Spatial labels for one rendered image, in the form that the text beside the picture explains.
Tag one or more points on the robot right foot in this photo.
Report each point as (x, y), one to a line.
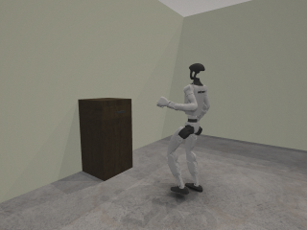
(193, 187)

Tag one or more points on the robot left upper arm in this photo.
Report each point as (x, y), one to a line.
(189, 92)

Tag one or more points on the robot head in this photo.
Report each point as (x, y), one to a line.
(196, 67)

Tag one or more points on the cabinet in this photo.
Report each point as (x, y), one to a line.
(106, 145)

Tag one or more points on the handle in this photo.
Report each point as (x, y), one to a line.
(118, 112)

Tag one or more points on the robot left hand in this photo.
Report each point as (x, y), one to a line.
(162, 102)

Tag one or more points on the right robot forearm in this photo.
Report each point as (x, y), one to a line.
(201, 115)

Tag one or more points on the robot right upper arm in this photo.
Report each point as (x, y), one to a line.
(206, 103)

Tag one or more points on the drawer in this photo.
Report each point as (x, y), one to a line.
(110, 112)

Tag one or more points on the left robot forearm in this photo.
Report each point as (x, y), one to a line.
(180, 106)

